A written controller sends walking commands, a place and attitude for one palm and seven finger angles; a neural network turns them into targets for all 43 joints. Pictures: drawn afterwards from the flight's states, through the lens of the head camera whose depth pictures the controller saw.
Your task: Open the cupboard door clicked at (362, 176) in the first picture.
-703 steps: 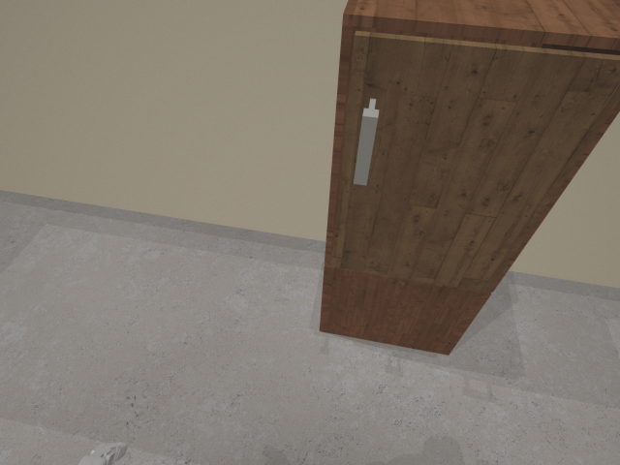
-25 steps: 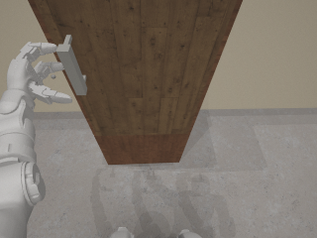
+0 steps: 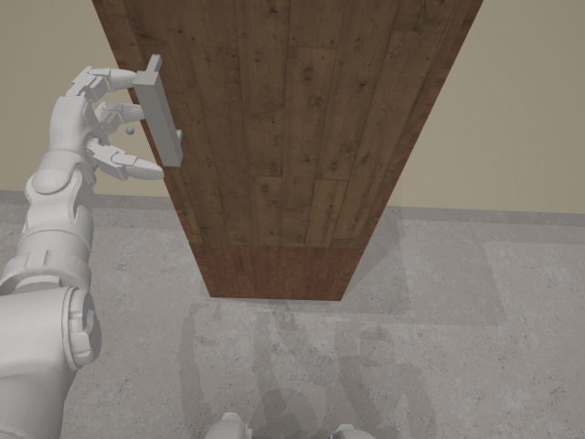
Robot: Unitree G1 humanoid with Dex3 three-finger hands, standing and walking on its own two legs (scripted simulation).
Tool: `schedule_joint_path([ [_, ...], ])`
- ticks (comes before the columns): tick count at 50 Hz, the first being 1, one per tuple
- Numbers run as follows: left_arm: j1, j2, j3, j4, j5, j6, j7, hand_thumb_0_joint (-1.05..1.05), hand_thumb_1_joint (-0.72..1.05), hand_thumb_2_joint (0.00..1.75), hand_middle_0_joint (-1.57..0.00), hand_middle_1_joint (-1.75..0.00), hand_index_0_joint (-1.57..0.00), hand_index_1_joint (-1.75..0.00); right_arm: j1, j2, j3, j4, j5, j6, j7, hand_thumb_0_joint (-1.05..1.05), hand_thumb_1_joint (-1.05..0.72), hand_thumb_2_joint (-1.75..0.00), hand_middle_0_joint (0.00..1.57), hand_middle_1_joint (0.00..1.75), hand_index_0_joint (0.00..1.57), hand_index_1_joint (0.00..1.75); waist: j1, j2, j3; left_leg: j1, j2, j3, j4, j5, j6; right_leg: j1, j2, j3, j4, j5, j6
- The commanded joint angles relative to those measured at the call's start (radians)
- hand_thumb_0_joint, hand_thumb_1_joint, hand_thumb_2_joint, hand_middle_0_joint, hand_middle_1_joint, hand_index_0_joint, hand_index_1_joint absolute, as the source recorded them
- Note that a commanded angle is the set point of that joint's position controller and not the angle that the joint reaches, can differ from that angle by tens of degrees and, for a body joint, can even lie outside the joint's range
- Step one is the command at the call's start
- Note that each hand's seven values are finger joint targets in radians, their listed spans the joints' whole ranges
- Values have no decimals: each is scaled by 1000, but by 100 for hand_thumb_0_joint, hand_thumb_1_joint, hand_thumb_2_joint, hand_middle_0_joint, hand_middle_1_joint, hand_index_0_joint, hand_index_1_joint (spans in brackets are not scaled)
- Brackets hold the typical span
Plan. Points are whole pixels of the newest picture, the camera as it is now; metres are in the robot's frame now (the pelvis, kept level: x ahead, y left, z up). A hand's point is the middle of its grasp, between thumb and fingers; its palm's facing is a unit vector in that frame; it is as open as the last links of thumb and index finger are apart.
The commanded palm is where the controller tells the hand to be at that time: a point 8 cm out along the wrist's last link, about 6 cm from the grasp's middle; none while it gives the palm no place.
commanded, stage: slide the fingers in behind the handle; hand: left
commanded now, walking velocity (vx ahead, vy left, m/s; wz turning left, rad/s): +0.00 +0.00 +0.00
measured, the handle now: (164, 113) +0.53 +0.18 +0.12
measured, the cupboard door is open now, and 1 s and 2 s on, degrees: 0 0 1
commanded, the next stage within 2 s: close the thumb around the handle in 0.88 s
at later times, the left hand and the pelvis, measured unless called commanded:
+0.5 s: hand (176, 138) +0.48 +0.16 +0.12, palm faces +0.00 -1.00 +0.00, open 14.0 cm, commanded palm +0.46 +0.20 +0.12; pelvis +0.00 +0.00 +0.00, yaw -1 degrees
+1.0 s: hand (176, 137) +0.48 +0.16 +0.12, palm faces -0.02 -1.00 +0.00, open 14.0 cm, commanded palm +0.45 +0.20 +0.12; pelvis +0.00 -0.01 +0.00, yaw -2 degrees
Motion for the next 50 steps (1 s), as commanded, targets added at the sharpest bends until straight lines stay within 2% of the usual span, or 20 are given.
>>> schedule_joint_path([
  [1, -521, -2, -103, -228, 1, -52, -45, 0, -50, 30, -30, -120, -30, -120, 115, -159, -63, -63, 2, -24, -5, 0, -90, -90, 20, 30, 20, 30, -106, 115, -353, 431, -11, 2, -85, 251, 35, -43, 44, -5, -101, 241, -32],
  [2, -541, -41, -125, -249, -7, -58, -43, 0, -50, 30, -30, -120, -30, -120, 116, -153, -62, -64, -1, -31, -3, 0, -90, -90, 20, 30, 20, 30, -114, 127, -353, 445, -14, 0, -83, 267, 37, -44, 46, -9, -100, 250, -34],
  [3, -531, -12, -104, -248, -5, -58, -39, 0, -50, 30, -30, -120, -30, -120, 115, -160, -66, -58, -1, -31, -2, 0, -90, -90, 20, 30, 20, 30, -103, 114, -365, 449, -11, -5, -83, 257, 33, -44, 47, -9, -99, 241, -34],
  [6, -533, -11, -102, -226, -3, -51, -26, 0, -50, 30, -30, -120, -30, -120, 117, -163, -64, -55, -1, -32, -2, 0, -90, -90, 20, 30, 20, 30, -108, 73, -342, 413, -13, -3, -92, 219, 37, -37, 46, -8, -105, 221, -32],
  [12, -558, -117, -179, -271, -1, -65, -4, 0, -50, 30, -30, -120, -30, -120, 112, -153, -67, -48, -3, -49, 4, 0, -90, -90, 20, 30, 20, 30, -119, 109, -345, 465, -14, -20, -91, 237, 31, -70, 46, -21, -96, 211, -38],
  [13, -558, -103, -167, -273, -3, -65, 1, 0, -50, 30, -30, -120, -30, -120, 111, -156, -68, -45, -4, -50, 6, 0, -90, -90, 20, 30, 20, 30, -108, 122, -362, 475, -14, -21, -94, 238, 27, -67, 45, -20, -96, 211, -38],
  [16, -530, -81, -130, -260, -12, -61, 14, 0, -50, 30, -30, -120, -30, -120, 106, -156, -68, -46, -2, -52, 6, 0, -90, -90, 20, 30, 20, 30, -96, 65, -364, 453, -15, -14, -98, 226, 28, -35, 45, -19, -101, 217, -38],
  [17, -530, -21, -74, -261, -14, -66, 30, 0, -50, 30, -30, -120, -30, -120, 110, -160, -66, -44, -4, -52, 2, 0, -90, -90, 20, 30, 20, 30, -82, 59, -370, 438, -18, -14, -96, 245, 30, -14, 45, -17, -96, 232, -40],
  [19, -509, 39, -3, -271, -6, -74, 70, 0, -50, 30, -30, -120, -30, -120, 103, -151, -61, -58, -6, -48, 8, 0, -90, -90, 20, 30, 20, 30, -44, 90, -407, 435, -20, -7, -102, 295, 24, 25, 44, -15, -79, 270, -41],
  [20, -482, 64, 30, -267, 4, -76, 94, 0, -50, 30, -30, -120, -30, -120, 99, -146, -59, -69, -8, -46, 11, 0, -90, -90, 20, 30, 20, 30, -33, 70, -411, 416, -21, 3, -99, 301, 26, 47, 43, -12, -79, 284, -36],
  [22, -494, 57, 0, -295, 40, -104, 119, 0, -50, 30, -30, -120, -30, -120, 102, -140, -60, -75, -11, -46, 17, 0, -90, -90, 20, 30, 20, 30, -52, 42, -393, 396, -23, 11, -91, 297, 35, 55, 45, -6, -78, 298, -30],
  [25, -471, 59, -12, -291, 64, -125, 119, 0, -50, 30, -30, -120, -30, -120, 92, -141, -61, -85, -8, -38, 20, 0, -90, -90, 20, 30, 20, 30, -53, 49, -374, 375, -19, 21, -100, 255, 33, 57, 46, 3, -83, 281, -30],
  [29, -475, 93, 18, -263, 43, -122, 95, 0, -50, 30, -30, -120, -30, -120, 90, -147, -63, -90, 0, -30, 9, 0, -90, -90, 20, 30, 20, 30, -59, 21, -380, 364, -19, 32, -103, 229, 37, 87, 47, 12, -95, 287, -27],
  [31, -489, 65, -5, -281, 33, -119, 78, 0, -50, 30, -30, -120, -30, -120, 83, -144, -61, -94, 3, -30, 5, 0, -90, -90, 20, 30, 20, 30, -65, 40, -378, 367, -20, 39, -106, 212, 38, 86, 46, 15, -104, 281, -25],
  [38, -468, 87, 10, -291, 31, -124, 71, 0, -50, 30, -30, -120, -30, -120, 95, -142, -65, -84, 3, -24, -4, 0, -90, -90, 20, 30, 20, 30, -59, 75, -402, 384, -19, 42, -98, 254, 40, 88, 45, 19, -101, 313, -23],
  [40, -461, 104, 26, -292, 24, -119, 70, 0, -50, 30, -30, -120, -30, -120, 99, -145, -66, -82, 2, -23, -4, 0, -90, -90, 20, 30, 20, 30, -57, 52, -402, 364, -20, 45, -100, 239, 42, 108, 44, 21, -105, 313, -21],
  [43, -428, 140, 53, -280, 24, -118, 64, 0, -50, 30, -30, -120, -30, -120, 94, -147, -66, -87, 5, -17, -8, 0, -90, -90, 20, 30, 20, 30, -47, 40, -398, 335, -23, 53, -104, 231, 44, 141, 43, 28, -108, 327, -20],
  [47, -452, 122, 34, -272, 22, -111, 60, 0, -50, 30, -30, -120, -30, -120, 95, -145, -64, -88, 6, -14, -12, 0, -90, -90, 20, 30, 20, 30, -62, 35, -349, 320, -26, 55, -106, 212, 49, 125, 43, 28, -118, 308, -19],
  [49, -426, 164, 72, -285, 22, -114, 59, 0, -50, 30, -30, -120, -30, -120, 96, -150, -67, -90, 5, -11, -12, 0, -90, -90, 20, 30, 20, 30, -42, 59, -397, 340, -24, 54, -107, 238, 44, 143, 42, 30, -109, 329, -22],
  [50, -407, 140, 55, -285, 20, -112, 57, 0, -44, 32, -30, -121, -30, -121, 90, -146, -66, -95, 7, -11, -11, 0, -90, -90, 20, 30, 20, 30, -40, 73, -394, 351, -23, 56, -108, 251, 42, 138, 42, 26, -107, 336, -24],
])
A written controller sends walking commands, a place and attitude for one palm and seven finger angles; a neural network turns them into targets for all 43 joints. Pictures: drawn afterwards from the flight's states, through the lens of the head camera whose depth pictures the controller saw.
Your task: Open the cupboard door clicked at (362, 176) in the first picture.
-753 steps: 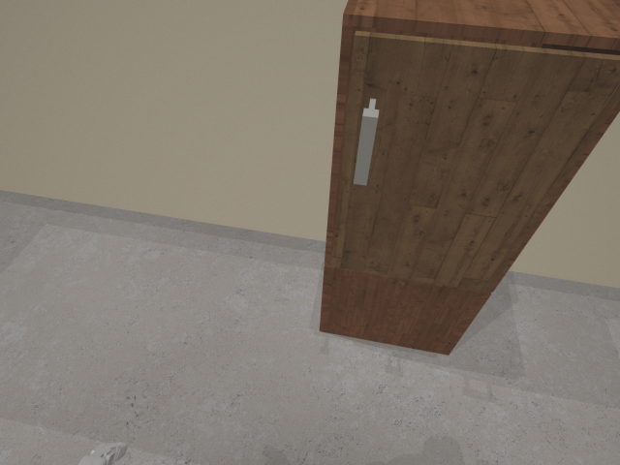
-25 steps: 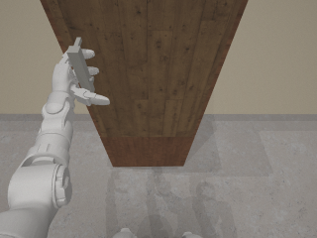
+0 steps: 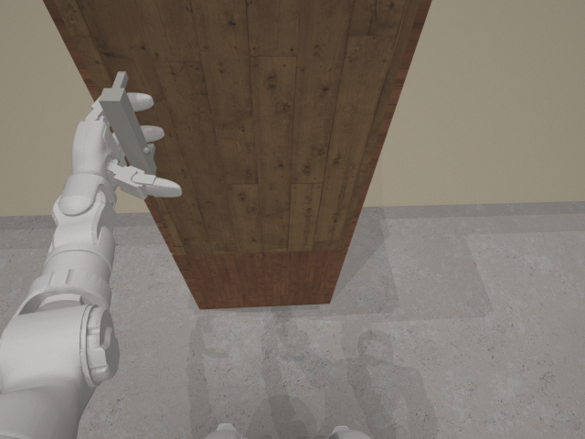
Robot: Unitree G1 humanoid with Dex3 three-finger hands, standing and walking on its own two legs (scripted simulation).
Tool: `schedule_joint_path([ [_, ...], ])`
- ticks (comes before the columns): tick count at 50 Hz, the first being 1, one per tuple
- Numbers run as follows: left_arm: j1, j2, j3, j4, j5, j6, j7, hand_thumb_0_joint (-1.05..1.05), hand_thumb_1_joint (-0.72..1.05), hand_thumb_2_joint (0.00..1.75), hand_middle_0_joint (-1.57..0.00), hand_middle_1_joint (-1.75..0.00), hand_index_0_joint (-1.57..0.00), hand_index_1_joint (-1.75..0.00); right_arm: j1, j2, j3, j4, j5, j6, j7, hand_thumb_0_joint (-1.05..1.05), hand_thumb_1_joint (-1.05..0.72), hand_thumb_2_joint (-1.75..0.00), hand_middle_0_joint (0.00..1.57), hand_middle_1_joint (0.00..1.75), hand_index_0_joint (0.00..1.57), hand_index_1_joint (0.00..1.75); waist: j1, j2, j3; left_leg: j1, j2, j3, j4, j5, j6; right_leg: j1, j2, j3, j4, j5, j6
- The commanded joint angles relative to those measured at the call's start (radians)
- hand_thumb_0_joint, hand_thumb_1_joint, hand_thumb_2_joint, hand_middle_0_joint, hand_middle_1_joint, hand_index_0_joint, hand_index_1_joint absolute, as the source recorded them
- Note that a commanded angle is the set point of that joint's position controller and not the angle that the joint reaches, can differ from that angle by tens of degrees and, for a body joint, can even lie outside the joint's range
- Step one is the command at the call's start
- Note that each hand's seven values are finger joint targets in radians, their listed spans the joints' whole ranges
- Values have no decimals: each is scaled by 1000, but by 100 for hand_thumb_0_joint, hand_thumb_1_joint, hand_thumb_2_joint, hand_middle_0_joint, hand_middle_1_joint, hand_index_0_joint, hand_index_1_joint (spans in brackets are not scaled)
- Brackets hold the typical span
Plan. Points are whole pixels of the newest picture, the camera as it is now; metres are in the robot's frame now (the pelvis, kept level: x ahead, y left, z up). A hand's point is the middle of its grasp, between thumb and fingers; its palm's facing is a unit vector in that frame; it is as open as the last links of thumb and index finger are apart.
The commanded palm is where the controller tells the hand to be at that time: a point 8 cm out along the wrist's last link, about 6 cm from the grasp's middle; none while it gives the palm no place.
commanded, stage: close the thumb around the handle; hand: left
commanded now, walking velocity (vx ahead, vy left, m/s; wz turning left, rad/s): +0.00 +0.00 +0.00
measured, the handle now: (134, 128) +0.52 +0.21 +0.12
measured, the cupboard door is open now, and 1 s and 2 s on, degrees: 0 1 41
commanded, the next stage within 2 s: pull the door open along its arc in 0.68 s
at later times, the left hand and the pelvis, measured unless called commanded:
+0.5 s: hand (141, 150) +0.47 +0.18 +0.13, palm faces +0.01 -1.00 +0.01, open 7.2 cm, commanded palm +0.44 +0.23 +0.12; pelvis +0.00 +0.01 +0.00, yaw +0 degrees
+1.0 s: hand (143, 155) +0.46 +0.18 +0.12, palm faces +0.01 -1.00 +0.01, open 5.9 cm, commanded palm +0.41 +0.23 +0.12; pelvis +0.00 +0.01 +0.00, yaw -1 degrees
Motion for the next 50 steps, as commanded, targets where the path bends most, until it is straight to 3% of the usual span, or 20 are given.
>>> schedule_joint_path([
  [1, -480, 203, 9, -268, -21, -76, -9, 0, -39, 35, -31, -121, -31, -121, 77, -140, -52, -93, 2, -23, -5, 0, -90, -90, 20, 30, 20, 30, -9, 67, -402, 312, -41, 22, -77, 250, 49, 113, 28, -13, -101, 329, -16],
  [8, -401, 220, 39, -281, -25, -70, -4, 0, 0, 52, -34, -125, -34, -125, 72, -142, -55, -104, 2, -17, 0, 0, -90, -90, 20, 30, 20, 30, 9, 24, -401, 304, -41, 28, -76, 292, 51, 147, 29, -13, -96, 384, -15],
  [10, -410, 216, 31, -262, -24, -57, -5, 0, 12, 56, -34, -127, -34, -127, 69, -141, -54, -104, 3, -11, -1, 0, -90, -90, 20, 30, 20, 30, 1, 7, -350, 275, -39, 29, -85, 257, 50, 136, 27, -14, -104, 358, -13],
  [11, -407, 199, 18, -263, -24, -52, -8, 0, 17, 59, -35, -127, -35, -127, 64, -140, -53, -110, 3, -12, 1, 0, -90, -90, 20, 30, 20, 30, 0, 29, -345, 279, -41, 32, -87, 244, 50, 128, 27, -13, -107, 344, -13],
  [12, -400, 222, 39, -255, -23, -52, -5, 0, 23, 61, -35, -128, -35, -128, 70, -144, -53, -111, 3, -10, -2, 0, -90, -90, 20, 30, 20, 30, 1, -1, -336, 270, -42, 29, -83, 247, 53, 135, 28, -13, -108, 342, -16],
  [13, -416, 204, 17, -261, -19, -52, -7, 0, 28, 64, -36, -128, -36, -128, 62, -140, -50, -112, 4, -9, -2, 0, -90, -90, 20, 30, 20, 30, -1, 36, -338, 279, -41, 29, -86, 256, 50, 122, 25, -12, -104, 347, -16],
  [18, -424, 202, 31, -287, -26, -65, -1, 0, 56, 76, -38, -131, -38, -131, 65, -140, -55, -112, 0, -12, 0, 0, -90, -90, 20, 30, 20, 30, 2, 23, -393, 322, -38, 20, -78, 282, 47, 119, 28, -18, -95, 349, -16],
  [20, -422, 177, 10, -309, -29, -71, -2, 0, 68, 80, -38, -133, -38, -133, 61, -137, -56, -114, 1, -13, 1, 0, -90, -90, 20, 30, 20, 30, 5, 39, -403, 345, -36, 17, -76, 305, 43, 114, 30, -21, -91, 359, -19],
  [22, -416, 149, -12, -302, -26, -67, -1, 0, 79, 85, -39, -134, -39, -134, 61, -136, -54, -114, 1, -15, 2, 0, -90, -90, 20, 30, 20, 30, -3, 52, -384, 348, -37, 13, -72, 304, 44, 90, 31, -27, -91, 340, -21],
  [24, -428, 168, -1, -278, -19, -56, 6, 0, 90, 90, -40, -135, -40, -135, 63, -141, -55, -106, 0, -10, 3, 0, -90, -90, 20, 30, 20, 30, -3, 36, -359, 328, -33, 7, -81, 283, 40, 79, 30, -30, -92, 322, -19],
  [26, -423, 159, -8, -270, -17, -45, 11, 0, 90, 90, -40, -135, -40, -135, 57, -140, -54, -110, 1, -9, 3, 0, -90, -90, 20, 30, 20, 30, -3, 41, -349, 317, -36, 13, -85, 256, 41, 79, 28, -26, -99, 305, -19],
  [27, -443, 169, -2, -268, -16, -48, 15, 0, 90, 90, -40, -135, -40, -135, 64, -143, -53, -109, 0, -10, 1, 0, -90, -90, 20, 30, 20, 30, -11, 16, -344, 312, -37, 7, -82, 257, 45, 81, 30, -29, -98, 303, -20],
  [28, -436, 173, -3, -239, -7, -41, 14, 0, 90, 90, -40, -135, -40, -135, 60, -142, -51, -106, 0, -10, 1, 0, -90, -90, 20, 30, 20, 30, -6, 40, -333, 302, -37, 10, -85, 242, 43, 68, 27, -26, -98, 290, -19],
  [29, -472, 163, -14, -242, -9, -41, 15, 0, 90, 90, -40, -135, -40, -135, 65, -142, -52, -101, 0, -10, 1, 0, -90, -90, 20, 30, 20, 30, -24, 14, -323, 300, -35, 7, -86, 229, 45, 58, 27, -27, -103, 280, -16],
  [32, -469, 191, 16, -261, -12, -57, 16, 0, 90, 90, -40, -135, -40, -135, 70, -144, -53, -104, -4, -13, -2, 0, -90, -90, 20, 30, 20, 30, -5, 44, -368, 321, -37, 5, -80, 254, 43, 72, 29, -25, -94, 288, -23],
  [36, -479, 193, 12, -228, -9, -55, 15, 0, 90, 90, -40, -135, -40, -135, 71, -146, -51, -100, -3, -10, -2, 0, -90, -90, 20, 30, 20, 30, -15, 8, -343, 290, -35, 5, -87, 213, 43, 67, 27, -25, -102, 260, -17],
  [38, -490, 189, 5, -229, -6, -61, 14, 0, 90, 90, -40, -135, -40, -135, 67, -144, -50, -101, -3, -13, -3, 0, -90, -90, 20, 30, 20, 30, -15, 45, -349, 297, -36, 7, -85, 208, 43, 56, 27, -24, -100, 253, -19],
  [39, -486, 190, 6, -211, -5, -58, 14, 0, 90, 90, -40, -135, -40, -135, 71, -145, -51, -97, -2, -12, -4, 0, -90, -90, 20, 30, 20, 30, -16, 24, -339, 288, -35, 3, -86, 192, 43, 51, 27, -25, -102, 236, -19],
  [42, -408, 197, 24, -242, -11, -62, 9, 0, 90, 90, -40, -135, -40, -135, 66, -146, -52, -116, -3, -13, -1, 0, -90, -90, 20, 30, 20, 30, 11, 44, -373, 299, -40, 6, -87, 212, 43, 82, 29, -28, -94, 251, -25],
  [50, -151, 154, 17, -405, -49, -27, -8, 0, 90, 90, -40, -135, -40, -135, 25, -136, -57, -176, 10, -9, 6, 0, -90, -90, 20, 30, 20, 30, 64, 8, -389, 294, -38, 36, -106, 265, 45, 190, 32, -25, -101, 346, -23],
])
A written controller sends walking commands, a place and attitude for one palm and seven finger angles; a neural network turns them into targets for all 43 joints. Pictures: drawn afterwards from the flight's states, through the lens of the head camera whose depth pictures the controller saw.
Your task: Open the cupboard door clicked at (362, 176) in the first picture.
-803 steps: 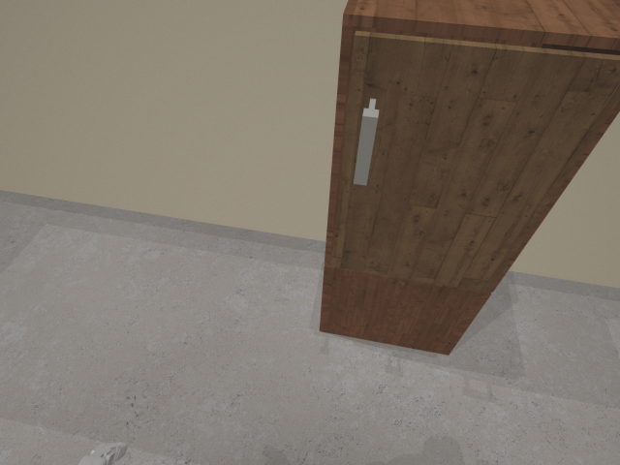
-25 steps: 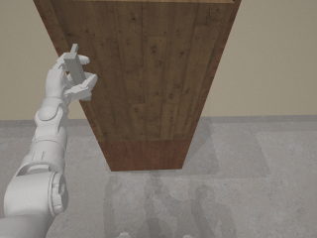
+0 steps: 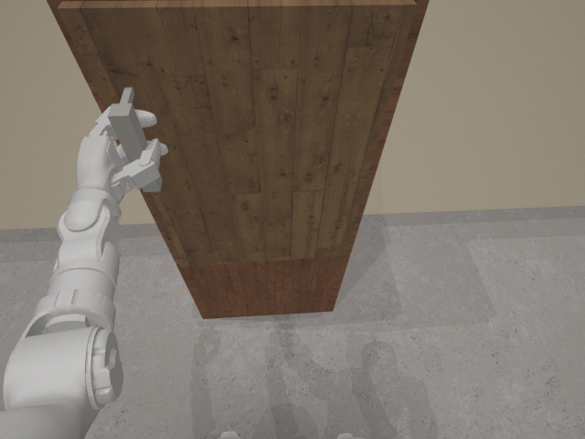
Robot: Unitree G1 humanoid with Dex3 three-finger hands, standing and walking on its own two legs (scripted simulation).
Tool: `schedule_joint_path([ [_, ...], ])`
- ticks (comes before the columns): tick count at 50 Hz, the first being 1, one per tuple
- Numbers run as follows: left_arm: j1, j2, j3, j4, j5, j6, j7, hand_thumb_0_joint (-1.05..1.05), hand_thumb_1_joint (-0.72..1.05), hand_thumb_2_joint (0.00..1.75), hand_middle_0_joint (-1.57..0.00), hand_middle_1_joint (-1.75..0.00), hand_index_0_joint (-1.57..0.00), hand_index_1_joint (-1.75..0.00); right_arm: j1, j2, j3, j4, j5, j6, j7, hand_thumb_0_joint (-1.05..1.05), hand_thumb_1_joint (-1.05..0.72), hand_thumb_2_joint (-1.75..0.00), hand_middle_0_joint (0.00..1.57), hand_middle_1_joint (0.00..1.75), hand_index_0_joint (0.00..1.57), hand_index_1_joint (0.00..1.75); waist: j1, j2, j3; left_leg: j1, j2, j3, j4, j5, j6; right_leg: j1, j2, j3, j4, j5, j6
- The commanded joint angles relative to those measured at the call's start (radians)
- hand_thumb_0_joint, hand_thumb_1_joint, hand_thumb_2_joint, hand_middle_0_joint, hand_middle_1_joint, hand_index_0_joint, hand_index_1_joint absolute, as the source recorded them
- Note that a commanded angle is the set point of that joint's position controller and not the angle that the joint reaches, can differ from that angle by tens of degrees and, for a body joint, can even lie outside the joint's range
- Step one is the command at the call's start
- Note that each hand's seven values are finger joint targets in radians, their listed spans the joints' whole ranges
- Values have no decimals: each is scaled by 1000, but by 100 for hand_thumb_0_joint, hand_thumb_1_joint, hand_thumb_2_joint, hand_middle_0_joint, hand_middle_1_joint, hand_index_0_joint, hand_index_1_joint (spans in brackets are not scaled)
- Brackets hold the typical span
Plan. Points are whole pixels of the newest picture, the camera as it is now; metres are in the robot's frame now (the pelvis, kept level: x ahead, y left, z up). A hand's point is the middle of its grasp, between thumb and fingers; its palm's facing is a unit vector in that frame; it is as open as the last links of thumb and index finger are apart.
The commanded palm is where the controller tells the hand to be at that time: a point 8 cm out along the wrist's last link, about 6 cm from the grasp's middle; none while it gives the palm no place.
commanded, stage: pull the door open along its arc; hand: left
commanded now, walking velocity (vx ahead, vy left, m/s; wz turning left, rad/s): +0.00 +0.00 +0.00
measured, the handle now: (141, 141) +0.51 +0.21 +0.12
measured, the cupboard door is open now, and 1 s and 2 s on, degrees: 1 41 37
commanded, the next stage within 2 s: open thumb and fingers to let go in 0.84 s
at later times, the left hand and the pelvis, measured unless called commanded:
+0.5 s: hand (184, 258) +0.31 +0.11 +0.13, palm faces +0.22 -0.97 +0.09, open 6.4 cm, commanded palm +0.25 +0.16 +0.12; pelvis +0.02 -0.01 +0.01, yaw +1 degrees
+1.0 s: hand (245, 308) +0.25 +0.05 +0.13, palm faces +0.35 -0.94 +0.00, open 6.3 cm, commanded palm +0.20 +0.09 +0.12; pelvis +0.01 -0.04 +0.01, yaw +4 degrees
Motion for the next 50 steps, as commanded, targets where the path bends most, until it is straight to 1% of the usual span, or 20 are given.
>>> schedule_joint_path([
  [1, -200, 186, 16, -321, -31, -45, -25, 0, 90, 90, -40, -135, -40, -135, 6, -143, -59, -148, 10, -31, -4, 0, -90, -90, 20, 30, 20, 30, 58, 1, -364, 270, -38, 15, -103, 270, 34, 191, 34, -51, -96, 350, -35],
  [7, 130, 134, 16, -578, -72, -13, -20, 0, 90, 90, -40, -135, -40, -135, -56, -125, -59, -205, 19, -46, 3, 0, -90, -90, 20, 30, 20, 30, 107, -37, -327, 283, -41, 38, -127, 334, 40, 288, 30, -53, -105, 447, -33],
  [11, 266, 86, -15, -745, -81, 24, -7, 0, 90, 90, -40, -135, -40, -135, -112, -109, -53, -229, 25, -57, 5, 0, -90, -90, 20, 30, 20, 30, 110, -26, -246, 289, -41, 38, -157, 313, 36, 285, 26, -58, -118, 439, -29],
  [14, 419, 0, -14, -908, -99, 58, 82, 0, 90, 90, -40, -135, -40, -135, -165, -80, -47, -251, 23, -77, 13, 0, -90, -90, 20, 30, 20, 30, 154, 4, -255, 320, -45, 44, -168, 356, 26, 317, 22, -68, -119, 457, -30],
  [16, 516, -68, -34, -1002, -100, 93, 160, 0, 90, 90, -40, -135, -40, -135, -197, -62, -43, -258, 19, -87, 22, 0, -90, -90, 20, 30, 20, 30, 169, -16, -231, 331, -44, 45, -175, 370, 18, 328, 19, -78, -124, 464, -30],
  [17, 548, -92, -52, -1032, -87, 108, 214, 0, 90, 90, -40, -135, -40, -135, -207, -60, -41, -258, 14, -90, 23, 0, -90, -90, 20, 30, 20, 30, 161, -68, -204, 323, -43, 38, -177, 363, 21, 333, 20, -85, -132, 451, -26],
  [19, 618, -180, -116, -1151, -57, 142, 305, 0, 90, 90, -40, -135, -40, -135, -229, -48, -40, -262, 6, -89, 33, 0, -90, -90, 20, 30, 20, 30, 155, -84, -200, 344, -39, 37, -182, 372, 16, 333, 15, -91, -132, 453, -24],
  [20, 659, -209, -147, -1202, -34, 157, 344, 0, 90, 90, -40, -135, -40, -135, -238, -44, -40, -263, 0, -85, 36, 0, -90, -90, 20, 30, 20, 30, 155, -57, -199, 359, -40, 42, -180, 379, 15, 337, 12, -87, -134, 463, -24],
  [21, 690, -244, -183, -1246, -14, 173, 381, 0, 90, 90, -40, -135, -40, -135, -244, -39, -37, -267, -7, -80, 39, 0, -90, -90, 20, 30, 20, 30, 146, -83, -187, 363, -39, 38, -181, 375, 14, 338, 10, -93, -136, 460, -23],
  [22, 718, -244, -196, -1270, 15, 188, 423, 0, 90, 90, -40, -135, -40, -135, -254, -42, -38, -268, -17, -73, 38, 0, -90, -90, 20, 30, 20, 30, 139, -94, -173, 362, -40, 36, -173, 361, 18, 339, 7, -88, -145, 453, -20],
  [23, 729, -296, -251, -1321, 35, 206, 460, 0, 90, 90, -40, -135, -40, -135, -271, -32, -33, -272, -21, -63, 41, 0, -90, -90, 20, 30, 20, 30, 132, -73, -158, 364, -40, 36, -178, 341, 16, 329, 3, -87, -147, 431, -22],
  [27, 786, -374, -360, -1406, 132, 264, 606, 0, 90, 90, -40, -135, -40, -135, -298, -20, -23, -273, -53, -31, 42, 0, -90, -90, 20, 30, 20, 30, 118, -70, -132, 370, -44, 21, -163, 301, 17, 323, -7, -80, -159, 392, -25],
  [31, 828, -496, -518, -1440, 228, 305, 713, 0, 90, 90, -40, -135, -40, -135, -329, -2, -20, -273, -72, -4, 56, 0, -90, -90, 20, 30, 20, 30, 109, -47, -114, 379, -43, 9, -142, 290, 13, 300, -16, -81, -159, 369, -36],
  [32, 869, -503, -541, -1429, 248, 310, 722, 0, 90, 90, -40, -135, -40, -135, -331, -3, -23, -273, -77, 1, 57, 0, -90, -90, 20, 30, 20, 30, 105, -80, -101, 380, -42, 4, -135, 278, 17, 294, -16, -78, -173, 364, -35],
  [35, 921, -548, -623, -1470, 266, 304, 720, 0, 90, 90, -40, -135, -40, -135, -361, 5, -20, -281, -76, 13, 58, 0, -90, -90, 20, 30, 20, 30, 105, -92, -98, 388, -49, 6, -123, 258, 23, 302, -30, -56, -194, 364, -33],
  [38, 994, -570, -654, -1504, 210, 294, 689, 0, 90, 90, -40, -135, -40, -135, -390, 11, -17, -280, -66, 7, 57, 0, -90, -90, 20, 30, 20, 30, 112, -143, -65, 396, -50, 4, -127, 218, 23, 316, -43, -42, -244, 326, -23],
  [41, 1114, -543, -635, -1585, 184, 277, 670, 0, 90, 90, -40, -135, -40, -135, -396, 20, -13, -289, -61, 5, 57, 0, -90, -90, 20, 30, 20, 30, 136, -125, -69, 400, -54, 9, -131, 233, 23, 354, -50, -29, -248, 376, -20],
  [45, 954, -510, -588, -1512, 203, 263, 704, 0, 90, 90, -40, -135, -40, -135, -411, 16, -8, -267, -69, 1, 49, 0, -90, -90, 20, 30, 20, 30, 123, -92, 10, 382, -62, 0, -127, 179, 23, 280, -46, -19, -272, 229, -26],
  [47, 820, -477, -552, -1453, 216, 254, 734, 0, 90, 90, -40, -135, -40, -135, -419, 13, -6, -241, -74, -4, 39, 0, -90, -90, 20, 30, 20, 30, 111, -115, 58, 374, -65, -11, -123, 143, 25, 238, -48, -7, -300, 122, -28],
  [50, 827, -509, -558, -1402, 210, 243, 742, 0, 69, 81, -38, -133, -38, -133, -428, 16, -11, -240, -79, -12, 29, 0, -90, -90, 20, 30, 20, 30, 131, -157, 9, 378, -71, -12, -127, 136, 27, 259, -58, 8, -310, 97, -24],
])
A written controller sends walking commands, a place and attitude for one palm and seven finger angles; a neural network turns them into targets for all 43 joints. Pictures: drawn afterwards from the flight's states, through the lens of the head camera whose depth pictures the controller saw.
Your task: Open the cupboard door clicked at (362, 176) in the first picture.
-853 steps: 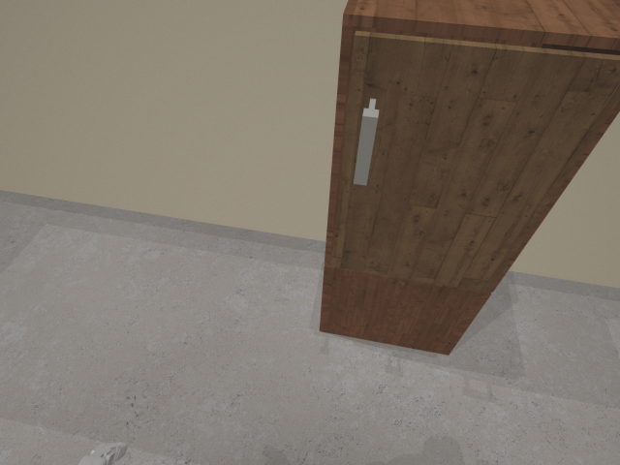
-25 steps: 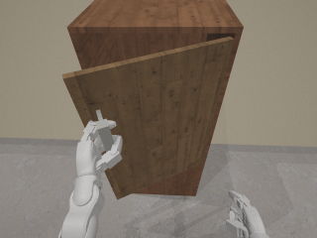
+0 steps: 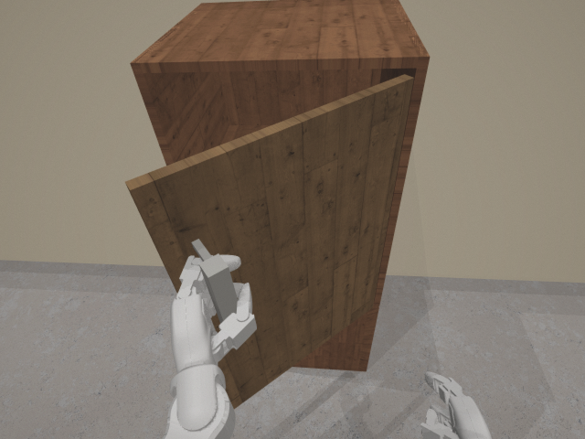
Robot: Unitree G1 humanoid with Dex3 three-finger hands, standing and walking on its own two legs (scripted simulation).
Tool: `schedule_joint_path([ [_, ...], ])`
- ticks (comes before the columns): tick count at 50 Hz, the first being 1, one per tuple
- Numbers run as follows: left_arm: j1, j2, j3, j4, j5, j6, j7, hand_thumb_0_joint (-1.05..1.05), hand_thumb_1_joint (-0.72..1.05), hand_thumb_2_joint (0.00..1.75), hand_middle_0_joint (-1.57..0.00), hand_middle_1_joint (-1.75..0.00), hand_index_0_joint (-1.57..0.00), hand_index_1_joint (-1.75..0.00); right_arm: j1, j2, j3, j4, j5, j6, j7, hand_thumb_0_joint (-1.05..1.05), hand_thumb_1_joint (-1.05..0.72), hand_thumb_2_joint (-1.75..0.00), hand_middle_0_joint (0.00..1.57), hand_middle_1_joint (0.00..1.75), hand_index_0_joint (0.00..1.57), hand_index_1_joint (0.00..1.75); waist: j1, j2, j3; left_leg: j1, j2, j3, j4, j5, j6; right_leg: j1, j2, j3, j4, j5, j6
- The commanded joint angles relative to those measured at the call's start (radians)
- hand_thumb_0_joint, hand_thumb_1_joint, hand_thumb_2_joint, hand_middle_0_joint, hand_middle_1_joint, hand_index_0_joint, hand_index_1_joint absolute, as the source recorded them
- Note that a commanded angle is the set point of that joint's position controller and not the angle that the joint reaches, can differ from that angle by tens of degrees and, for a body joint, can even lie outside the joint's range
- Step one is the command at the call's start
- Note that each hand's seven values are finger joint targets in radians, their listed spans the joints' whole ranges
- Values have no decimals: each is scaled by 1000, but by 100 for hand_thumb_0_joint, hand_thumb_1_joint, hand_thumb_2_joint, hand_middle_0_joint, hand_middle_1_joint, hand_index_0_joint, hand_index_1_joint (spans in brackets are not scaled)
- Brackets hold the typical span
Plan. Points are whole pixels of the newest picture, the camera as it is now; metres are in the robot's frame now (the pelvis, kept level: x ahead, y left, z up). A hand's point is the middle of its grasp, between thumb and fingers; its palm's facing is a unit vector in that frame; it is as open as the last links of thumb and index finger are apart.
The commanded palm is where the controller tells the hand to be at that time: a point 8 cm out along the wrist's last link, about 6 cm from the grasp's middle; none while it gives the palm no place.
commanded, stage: open thumb and fingers to let go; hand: left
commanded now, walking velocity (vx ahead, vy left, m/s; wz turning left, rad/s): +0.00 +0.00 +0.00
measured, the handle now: (217, 290) +0.28 +0.11 +0.10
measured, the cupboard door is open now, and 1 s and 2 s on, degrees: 41 37 40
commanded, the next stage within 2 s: slide the hand sideways off the handle in 0.76 s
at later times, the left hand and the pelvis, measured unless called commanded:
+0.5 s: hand (220, 301) +0.26 +0.10 +0.11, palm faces +0.30 -0.95 +0.02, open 13.1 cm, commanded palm +0.21 +0.12 +0.11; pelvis -0.01 +0.03 +0.00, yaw +0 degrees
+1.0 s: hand (222, 320) +0.24 +0.10 +0.11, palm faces +0.04 -1.00 -0.05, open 15.8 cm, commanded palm +0.21 +0.12 +0.11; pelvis -0.02 +0.03 +0.00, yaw +0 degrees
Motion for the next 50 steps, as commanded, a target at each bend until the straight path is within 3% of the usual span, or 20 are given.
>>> schedule_joint_path([
  [1, -208, -101, 66, -167, 23, -83, 47, 0, 62, 78, -38, -132, -38, -132, -212, -37, -17, -181, -2, -65, -12, 0, -90, -90, 20, 30, 20, 30, 45, -202, -70, 57, -71, 67, -32, 141, 60, -58, -67, 96, -254, 170, 36],
  [3, -219, -96, 59, -180, 24, -93, 35, 0, 48, 72, -37, -130, -37, -130, -198, -38, -23, -178, 3, -66, -15, 0, -90, -90, 20, 30, 20, 30, 48, -193, -113, 76, -68, 72, -47, 170, 61, -27, -65, 84, -236, 222, 33],
  [6, -212, -113, 33, -174, 31, -105, 18, 0, 27, 63, -35, -128, -35, -128, -172, -42, -27, -178, 1, -74, -14, 0, -90, -90, 20, 30, 20, 30, 38, -202, -126, 85, -63, 74, -54, 199, 65, -16, -60, 69, -214, 302, 38],
  [8, -209, -123, 13, -166, 39, -108, 7, 0, 13, 57, -35, -127, -35, -127, -164, -44, -25, -176, 4, -70, -10, 0, -90, -90, 20, 30, 20, 30, 31, -164, -109, 87, -58, 72, -62, 213, 65, -22, -54, 52, -198, 315, 28],
  [10, -229, -136, -9, -181, 50, -110, 3, 0, -1, 51, -33, -125, -33, -125, -159, -46, -28, -180, 5, -74, -5, 0, -90, -90, 20, 30, 20, 30, 24, -141, -111, 97, -54, 72, -60, 215, 66, -34, -48, 42, -188, 304, 24],
  [17, -261, -165, -39, -165, 46, -92, 6, 0, -50, 30, -30, -120, -30, -120, -171, -48, -24, -185, 11, -80, -4, 0, -90, -90, 20, 30, 20, 30, 21, -144, -83, 100, -47, 58, -69, 182, 64, -64, -35, 13, -188, 222, 16],
  [19, -298, -170, -36, -157, 46, -84, 16, 0, -50, 30, -30, -120, -30, -120, -180, -48, -21, -181, 11, -75, -2, 0, -90, -90, 20, 30, 20, 30, 17, -144, -84, 96, -45, 54, -76, 177, 62, -72, -32, 4, -178, 214, 14],
  [22, -298, -184, -45, -146, 51, -67, 28, 0, -50, 30, -27, -105, -27, -105, -186, -48, -22, -178, 13, -69, 6, 0, -90, -90, 20, 30, 20, 30, 29, -99, -100, 92, -42, 47, -84, 181, 55, -65, -24, -11, -155, 208, 4],
  [25, -352, -215, -67, -133, 57, -48, 41, 0, -50, 30, -25, -90, -25, -90, -193, -44, -20, -174, 15, -60, 12, 0, -90, -90, 20, 30, 20, 30, 22, -102, -106, 88, -39, 40, -88, 182, 53, -74, -20, -21, -140, 203, 0],
  [29, -316, -248, -96, -160, 58, -22, 43, 0, -50, 30, -22, -70, -22, -70, -194, -40, -22, -183, 18, -51, 27, 0, -90, -90, 20, 30, 20, 30, 32, -83, -156, 97, -30, 38, -89, 230, 50, -51, -13, -33, -110, 261, -7],
  [31, -297, -239, -83, -152, 50, -13, 43, 0, -50, 30, -20, -60, -20, -60, -198, -41, -22, -182, 18, -45, 30, 0, -90, -90, 20, 30, 20, 30, 37, -114, -148, 88, -29, 38, -91, 222, 48, -45, -12, -33, -119, 252, -6],
  [37, -352, -222, -59, -133, 51, 2, 65, 0, -50, 30, -15, -30, -15, -30, -227, -41, -14, -169, 20, -33, 29, 0, -90, -90, 20, 30, 20, 30, 38, -101, -113, 75, -31, 32, -96, 156, 44, -73, -10, -33, -135, 165, -9],
  [40, -379, -249, -72, -118, 48, 13, 74, 0, -50, 30, -15, -30, -15, -30, -238, -38, -13, -168, 17, -33, 30, 0, -90, -90, 20, 30, 20, 30, 31, -108, -113, 71, -35, 36, -89, 136, 45, -89, -12, -31, -139, 141, -6],
  [43, -390, -235, -60, -111, 51, 13, 78, 0, -50, 30, -15, -30, -15, -30, -238, -38, -14, -162, 17, -34, 27, 0, -90, -90, 20, 30, 20, 30, 33, -110, -116, 78, -39, 37, -87, 124, 46, -88, -15, -22, -155, 118, -6],
  [44, -388, -119, -250, -134, 144, -39, -133, 0, -50, 30, -15, -30, -15, -30, -132, -81, -23, -160, 15, -30, 34, 0, -90, -90, 20, 30, 20, 30, -81, -170, -36, 118, -41, 40, -82, 139, 69, -149, -20, 21, -161, 178, 10],
  [45, -411, -41, -161, -181, 95, -90, -249, 0, -50, 30, -15, -30, -15, -30, -119, -72, -28, -195, 30, -39, 20, 0, -90, -90, 20, 30, 20, 30, -34, -150, -118, 95, -44, 45, -82, 145, 75, -101, -22, 21, -141, 216, 7],
  [46, -397, 3, -140, -190, 77, -123, -322, 0, -50, 30, -15, -30, -15, -30, -119, -71, -23, -205, 35, -45, 5, 0, -90, -90, 20, 30, 20, 30, -17, -126, -151, 100, -47, 55, -76, 162, 79, -77, -25, 26, -128, 247, 4],
  [47, -400, 24, -134, -204, 60, -142, -378, 0, -50, 30, -15, -30, -15, -30, -114, -72, -18, -217, 38, -49, -4, 0, -90, -90, 20, 30, 20, 30, -16, -84, -164, 108, -49, 55, -79, 159, 78, -72, -27, 25, -122, 251, 3],
  [49, -448, 13, -151, -193, 5, -167, -482, 0, -50, 30, -15, -30, -15, -30, -108, -69, -5, -230, 50, -79, -16, 0, -90, -90, 20, 30, 20, 30, -44, -88, -123, 93, -54, 43, -78, 108, 81, -111, -26, 16, -122, 191, 8],
  [50, -413, 16, -125, -188, -31, -170, -511, 0, -50, 30, -15, -30, -15, -30, -110, -67, -1, -246, 56, -95, -21, 0, -90, -90, 20, 30, 20, 30, -32, -95, -114, 75, -55, 37, -86, 82, 80, -112, -23, 13, -125, 157, 8],
])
